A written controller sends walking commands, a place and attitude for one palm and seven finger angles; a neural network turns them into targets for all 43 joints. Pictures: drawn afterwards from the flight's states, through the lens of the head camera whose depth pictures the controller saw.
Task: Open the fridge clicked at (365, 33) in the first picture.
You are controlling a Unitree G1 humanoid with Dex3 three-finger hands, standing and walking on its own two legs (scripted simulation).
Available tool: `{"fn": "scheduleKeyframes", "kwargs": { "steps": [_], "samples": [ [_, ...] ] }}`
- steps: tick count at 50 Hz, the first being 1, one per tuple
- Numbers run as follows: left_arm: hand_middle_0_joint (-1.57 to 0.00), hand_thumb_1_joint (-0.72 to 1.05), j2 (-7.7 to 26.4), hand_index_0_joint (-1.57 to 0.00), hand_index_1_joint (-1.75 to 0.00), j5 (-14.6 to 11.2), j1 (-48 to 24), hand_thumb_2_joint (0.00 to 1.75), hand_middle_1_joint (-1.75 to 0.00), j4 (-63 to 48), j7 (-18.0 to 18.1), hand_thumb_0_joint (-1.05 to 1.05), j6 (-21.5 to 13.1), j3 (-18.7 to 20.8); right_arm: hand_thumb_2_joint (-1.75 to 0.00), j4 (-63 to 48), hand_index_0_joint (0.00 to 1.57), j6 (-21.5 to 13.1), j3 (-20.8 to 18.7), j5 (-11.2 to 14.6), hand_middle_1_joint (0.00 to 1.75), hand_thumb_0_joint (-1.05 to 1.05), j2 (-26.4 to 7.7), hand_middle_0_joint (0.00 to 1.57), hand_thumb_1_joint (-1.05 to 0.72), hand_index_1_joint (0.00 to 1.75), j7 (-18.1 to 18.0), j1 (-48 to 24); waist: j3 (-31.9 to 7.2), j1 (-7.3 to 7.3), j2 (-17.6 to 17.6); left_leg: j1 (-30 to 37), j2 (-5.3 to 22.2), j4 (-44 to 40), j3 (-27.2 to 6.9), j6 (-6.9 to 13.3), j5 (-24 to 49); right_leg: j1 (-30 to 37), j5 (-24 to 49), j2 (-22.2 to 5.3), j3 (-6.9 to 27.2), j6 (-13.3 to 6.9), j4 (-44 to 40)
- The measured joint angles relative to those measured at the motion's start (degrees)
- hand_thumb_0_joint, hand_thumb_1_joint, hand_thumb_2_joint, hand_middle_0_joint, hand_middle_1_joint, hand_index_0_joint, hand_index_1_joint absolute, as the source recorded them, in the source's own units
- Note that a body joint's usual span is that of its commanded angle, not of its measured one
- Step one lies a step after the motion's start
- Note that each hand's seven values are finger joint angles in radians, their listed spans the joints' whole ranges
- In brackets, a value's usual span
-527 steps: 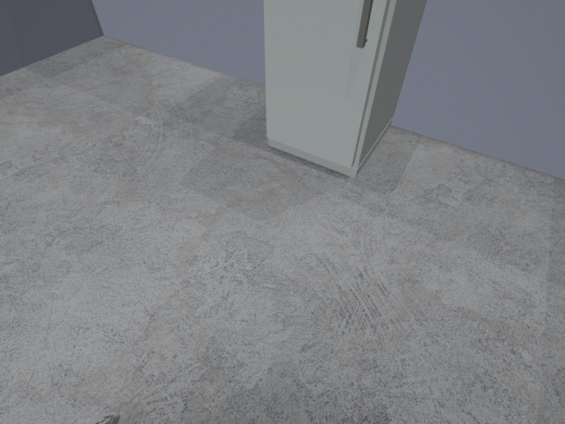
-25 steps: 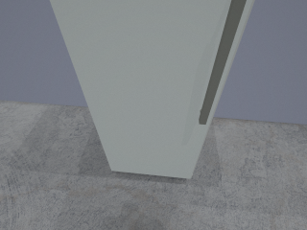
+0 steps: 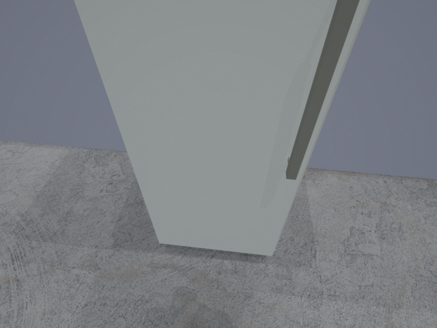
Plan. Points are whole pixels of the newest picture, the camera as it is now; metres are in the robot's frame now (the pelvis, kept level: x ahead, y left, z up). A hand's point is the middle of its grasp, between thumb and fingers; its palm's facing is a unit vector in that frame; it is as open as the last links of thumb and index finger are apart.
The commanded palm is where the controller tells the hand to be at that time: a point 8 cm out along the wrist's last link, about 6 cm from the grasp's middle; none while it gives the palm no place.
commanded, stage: look again from close up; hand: right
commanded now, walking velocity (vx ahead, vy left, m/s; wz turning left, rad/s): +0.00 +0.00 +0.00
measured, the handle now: (312, 99) +0.53 -0.16 +0.16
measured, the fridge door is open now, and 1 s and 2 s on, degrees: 0 0 0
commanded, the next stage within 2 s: raise the hand to about handle height in 0.50 s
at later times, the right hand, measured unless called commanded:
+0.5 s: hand out of the picture +0.01 -0.16 -0.18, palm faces +0.03 +0.98 -0.18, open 7.3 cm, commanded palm none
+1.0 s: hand (324, 309) +0.18 -0.17 -0.03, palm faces +0.07 +1.00 +0.03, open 8.4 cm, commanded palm +0.14 -0.24 -0.03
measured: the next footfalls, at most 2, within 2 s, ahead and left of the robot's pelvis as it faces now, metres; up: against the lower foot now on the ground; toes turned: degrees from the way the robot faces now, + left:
none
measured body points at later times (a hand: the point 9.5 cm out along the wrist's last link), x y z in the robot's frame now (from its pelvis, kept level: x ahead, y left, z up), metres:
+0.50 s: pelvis +0.00 +0.01 +0.00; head +0.01 +0.01 +0.45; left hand -0.01 +0.22 -0.16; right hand +0.01 -0.21 -0.16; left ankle +0.05 +0.11 -0.74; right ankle -0.01 -0.11 -0.74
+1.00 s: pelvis +0.00 +0.01 -0.07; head +0.02 +0.00 +0.38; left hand +0.24 +0.26 -0.08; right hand +0.17 -0.22 -0.03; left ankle +0.05 +0.11 -0.74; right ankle -0.01 -0.11 -0.74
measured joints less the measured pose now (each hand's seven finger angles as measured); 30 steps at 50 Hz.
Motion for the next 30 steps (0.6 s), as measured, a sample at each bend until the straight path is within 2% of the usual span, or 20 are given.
{"fn": "scheduleKeyframes", "kwargs": {
  "steps": [30],
  "samples": [
    [-0.20,0.91,0.2,-0.20,-0.30,0.1,0.2,0.90,-0.30,0.4,0.0,0.00,0.1,0.0,-0.90,0.1,0.20,-0.2,-0.1,0.0,0.30,0.00,-0.3,0.20,-0.91,0.30,0.1,-0.4,0.2,0.03,0.1,-0.1,-1.1,-0.1,0.0,0.8,-0.4,0.0,-0.4,-1.0,-0.1,0.8,-0.1]
  ]
}}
